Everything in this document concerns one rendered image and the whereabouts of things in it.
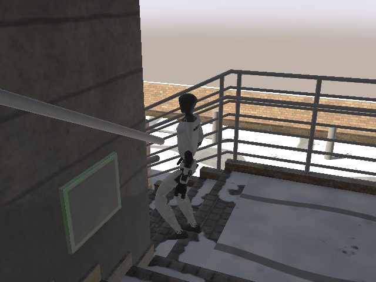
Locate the robot left hand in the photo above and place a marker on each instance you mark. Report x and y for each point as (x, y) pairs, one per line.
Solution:
(182, 189)

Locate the humanoid robot torso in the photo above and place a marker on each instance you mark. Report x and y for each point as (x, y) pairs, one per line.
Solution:
(194, 136)

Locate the robot right upper arm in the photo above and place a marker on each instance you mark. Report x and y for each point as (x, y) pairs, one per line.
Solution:
(201, 135)

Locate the robot left upper arm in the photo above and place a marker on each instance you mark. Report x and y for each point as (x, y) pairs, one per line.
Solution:
(183, 132)

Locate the robot left forearm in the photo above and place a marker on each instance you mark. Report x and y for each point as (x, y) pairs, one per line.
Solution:
(188, 162)

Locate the right robot shin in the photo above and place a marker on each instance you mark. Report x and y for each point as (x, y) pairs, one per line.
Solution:
(187, 210)

